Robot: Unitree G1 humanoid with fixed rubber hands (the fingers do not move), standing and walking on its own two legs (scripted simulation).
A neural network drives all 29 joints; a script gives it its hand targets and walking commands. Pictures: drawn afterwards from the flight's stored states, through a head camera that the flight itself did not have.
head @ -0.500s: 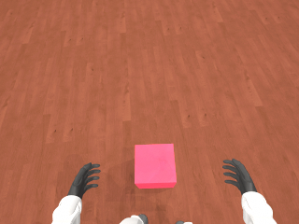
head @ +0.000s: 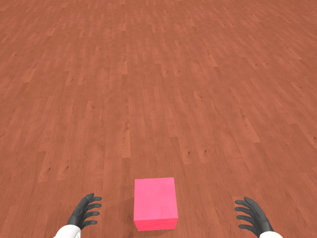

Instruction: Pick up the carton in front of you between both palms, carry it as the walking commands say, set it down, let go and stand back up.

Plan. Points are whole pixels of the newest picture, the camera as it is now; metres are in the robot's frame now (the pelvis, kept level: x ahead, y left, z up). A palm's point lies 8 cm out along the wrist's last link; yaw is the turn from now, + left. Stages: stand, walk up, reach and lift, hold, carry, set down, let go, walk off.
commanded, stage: let go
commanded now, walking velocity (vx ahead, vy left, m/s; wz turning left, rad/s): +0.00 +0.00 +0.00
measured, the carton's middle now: (155, 204) +0.38 +0.05 -0.65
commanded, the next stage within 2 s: stand in 0.10 s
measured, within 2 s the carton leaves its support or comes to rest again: neither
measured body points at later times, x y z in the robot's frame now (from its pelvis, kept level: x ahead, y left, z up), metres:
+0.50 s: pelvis +0.01 +0.02 +0.00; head +0.02 +0.03 +0.45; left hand +0.15 +0.31 -0.11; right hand +0.16 -0.28 -0.09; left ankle +0.00 +0.12 -0.74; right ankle -0.02 -0.11 -0.74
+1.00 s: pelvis +0.01 +0.02 +0.00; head +0.00 +0.03 +0.45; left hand +0.13 +0.32 -0.11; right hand +0.13 -0.29 -0.10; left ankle +0.00 +0.12 -0.74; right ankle -0.02 -0.11 -0.74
